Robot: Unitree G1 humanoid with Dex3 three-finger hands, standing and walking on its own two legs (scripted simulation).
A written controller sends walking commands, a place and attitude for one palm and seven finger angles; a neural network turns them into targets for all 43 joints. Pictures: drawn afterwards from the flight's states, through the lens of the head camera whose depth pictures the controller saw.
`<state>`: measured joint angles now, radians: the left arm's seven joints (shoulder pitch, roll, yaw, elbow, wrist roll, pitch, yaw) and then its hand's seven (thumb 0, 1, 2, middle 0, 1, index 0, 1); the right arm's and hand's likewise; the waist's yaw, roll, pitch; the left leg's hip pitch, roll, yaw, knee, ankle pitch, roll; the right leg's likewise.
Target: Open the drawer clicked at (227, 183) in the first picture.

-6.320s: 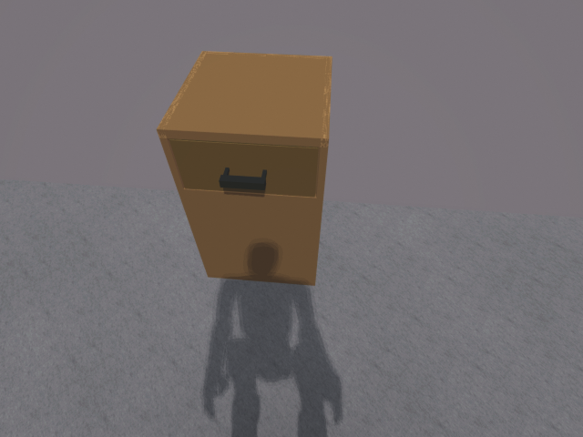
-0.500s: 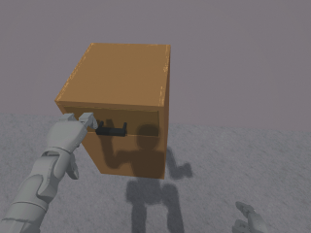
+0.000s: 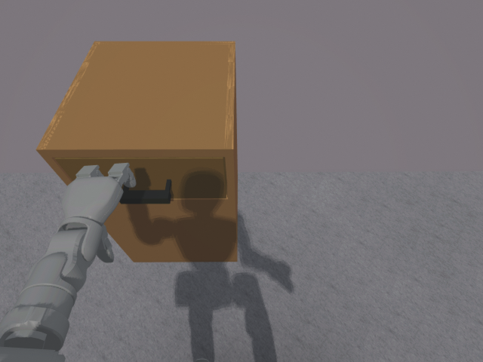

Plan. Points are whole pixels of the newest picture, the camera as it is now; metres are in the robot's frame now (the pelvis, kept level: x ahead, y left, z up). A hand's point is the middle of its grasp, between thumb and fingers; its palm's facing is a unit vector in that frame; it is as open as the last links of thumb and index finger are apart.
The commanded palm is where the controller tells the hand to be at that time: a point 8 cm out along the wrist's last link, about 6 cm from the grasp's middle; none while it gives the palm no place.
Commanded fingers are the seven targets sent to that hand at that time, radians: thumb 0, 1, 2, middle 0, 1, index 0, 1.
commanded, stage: move the hooked fingers above the handle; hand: left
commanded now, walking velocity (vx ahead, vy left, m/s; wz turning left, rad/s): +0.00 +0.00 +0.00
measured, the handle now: (146, 190) +0.51 +0.26 -0.14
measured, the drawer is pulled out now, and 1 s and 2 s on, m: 0.00 0.00 0.00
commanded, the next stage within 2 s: lower the fingers behind the handle in 1.42 s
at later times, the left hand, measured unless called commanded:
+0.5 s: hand (124, 205) +0.42 +0.26 -0.06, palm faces -0.11 -0.03 -0.99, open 13.8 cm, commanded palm +0.42 +0.25 +0.00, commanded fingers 0.00 -0.50 0.30 -0.30 -1.20 -0.30 -1.20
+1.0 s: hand (132, 201) +0.44 +0.26 -0.09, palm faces -0.11 -0.02 -0.99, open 13.8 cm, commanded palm +0.44 +0.24 -0.03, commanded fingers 0.00 -0.50 0.30 -0.30 -1.20 -0.30 -1.20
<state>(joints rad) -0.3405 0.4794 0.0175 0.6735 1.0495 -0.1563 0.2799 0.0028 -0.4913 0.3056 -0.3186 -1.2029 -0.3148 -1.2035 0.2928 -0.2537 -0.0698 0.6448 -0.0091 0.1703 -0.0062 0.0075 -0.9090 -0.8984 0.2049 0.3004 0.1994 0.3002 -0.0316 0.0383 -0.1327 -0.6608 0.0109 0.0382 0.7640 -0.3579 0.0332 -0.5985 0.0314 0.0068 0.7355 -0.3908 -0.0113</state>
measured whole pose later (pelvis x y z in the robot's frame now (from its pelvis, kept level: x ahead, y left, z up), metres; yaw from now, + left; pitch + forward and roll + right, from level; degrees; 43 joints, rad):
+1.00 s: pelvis -0.03 +0.01 -0.06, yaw -2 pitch +27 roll -4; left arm -0.75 0.54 0.04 1.08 1.14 -0.10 0.39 0.00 -0.49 0.31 -0.32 -1.20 -0.32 -1.20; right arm 0.33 -0.24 -0.03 0.69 -0.05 0.15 0.00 0.00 -0.91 -0.90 0.21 0.30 0.20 0.30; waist -0.14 0.05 -0.18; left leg -1.13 0.04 0.02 1.11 -0.45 0.05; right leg -1.05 0.05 -0.02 1.05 -0.47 0.00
